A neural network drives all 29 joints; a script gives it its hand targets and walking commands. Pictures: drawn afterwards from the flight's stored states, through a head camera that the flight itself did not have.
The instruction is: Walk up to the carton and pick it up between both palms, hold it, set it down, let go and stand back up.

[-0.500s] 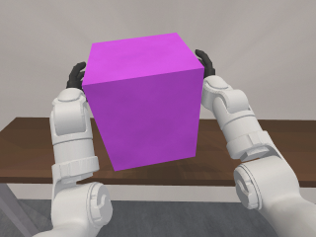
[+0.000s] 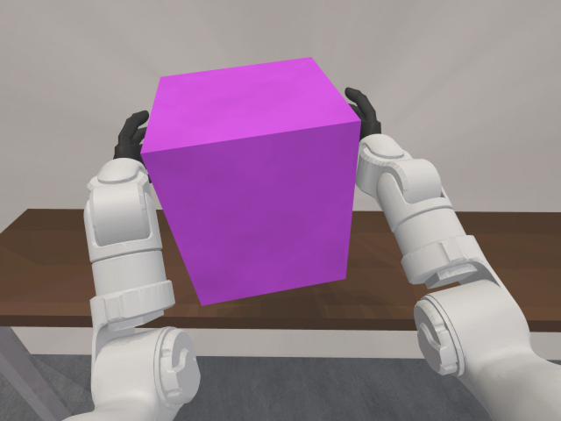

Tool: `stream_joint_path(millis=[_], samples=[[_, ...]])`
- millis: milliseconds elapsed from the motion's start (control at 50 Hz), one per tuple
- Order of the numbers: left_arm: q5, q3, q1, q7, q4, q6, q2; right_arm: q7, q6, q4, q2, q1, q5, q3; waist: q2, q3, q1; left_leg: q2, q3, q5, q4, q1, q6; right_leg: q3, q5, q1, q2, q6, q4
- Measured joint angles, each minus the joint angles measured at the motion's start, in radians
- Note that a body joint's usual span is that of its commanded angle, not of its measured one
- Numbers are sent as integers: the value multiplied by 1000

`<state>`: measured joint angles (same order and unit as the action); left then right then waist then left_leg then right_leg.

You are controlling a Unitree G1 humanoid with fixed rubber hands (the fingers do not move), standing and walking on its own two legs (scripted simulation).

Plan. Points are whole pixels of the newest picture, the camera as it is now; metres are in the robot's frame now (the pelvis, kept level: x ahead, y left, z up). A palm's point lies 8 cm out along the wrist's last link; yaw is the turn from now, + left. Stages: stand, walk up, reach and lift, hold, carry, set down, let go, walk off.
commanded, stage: hold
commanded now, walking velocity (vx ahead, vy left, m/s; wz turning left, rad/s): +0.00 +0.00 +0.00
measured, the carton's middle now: (256, 181) +0.38 +0.01 +0.24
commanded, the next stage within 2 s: none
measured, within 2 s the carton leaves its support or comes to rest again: neither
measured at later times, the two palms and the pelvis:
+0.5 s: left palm (131, 168) +0.36 +0.17 +0.28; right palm (365, 144) +0.37 -0.13 +0.29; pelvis +0.00 +0.00 +0.00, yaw +0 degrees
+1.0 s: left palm (130, 168) +0.36 +0.17 +0.28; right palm (365, 145) +0.37 -0.13 +0.29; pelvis +0.00 +0.00 +0.00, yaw +0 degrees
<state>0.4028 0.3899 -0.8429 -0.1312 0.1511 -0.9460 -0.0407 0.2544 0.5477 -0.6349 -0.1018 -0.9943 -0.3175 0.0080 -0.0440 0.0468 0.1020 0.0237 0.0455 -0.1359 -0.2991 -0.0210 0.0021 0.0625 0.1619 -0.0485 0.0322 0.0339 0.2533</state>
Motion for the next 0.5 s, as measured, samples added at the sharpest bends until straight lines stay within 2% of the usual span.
stream_joint_path(millis=[500], samples=[[7, 4, -22, -7, 39, 17, -9, -6, -11, -29, 6, -12, 20, 12, -2, 3, -1, 0, -3, 7, 4, -2, 0, 3, -2, 5, 0, 2, 4]])
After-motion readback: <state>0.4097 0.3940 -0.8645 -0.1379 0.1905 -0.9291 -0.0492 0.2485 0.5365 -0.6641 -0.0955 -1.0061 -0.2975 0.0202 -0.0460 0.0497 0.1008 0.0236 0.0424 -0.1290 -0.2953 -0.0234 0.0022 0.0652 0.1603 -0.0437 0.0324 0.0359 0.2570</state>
